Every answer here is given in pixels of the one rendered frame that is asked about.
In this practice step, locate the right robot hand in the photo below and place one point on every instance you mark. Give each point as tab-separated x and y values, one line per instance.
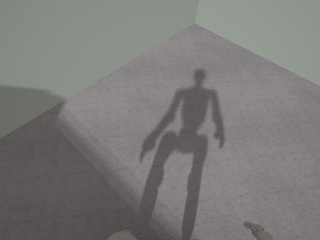
257	231

